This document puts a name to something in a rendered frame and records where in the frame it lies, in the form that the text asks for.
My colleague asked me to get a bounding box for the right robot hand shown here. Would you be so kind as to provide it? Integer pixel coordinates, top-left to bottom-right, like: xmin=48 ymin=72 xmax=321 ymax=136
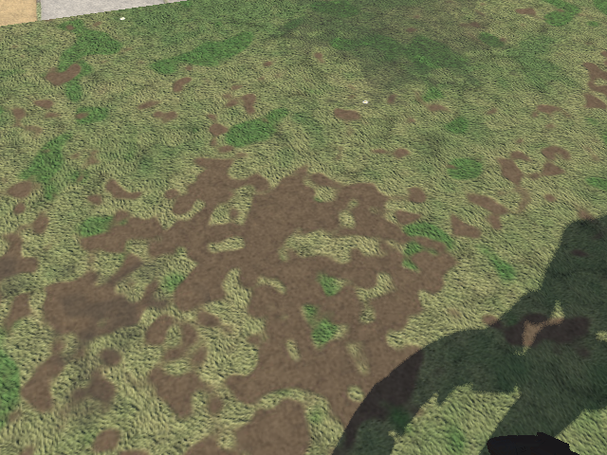
xmin=487 ymin=432 xmax=579 ymax=455

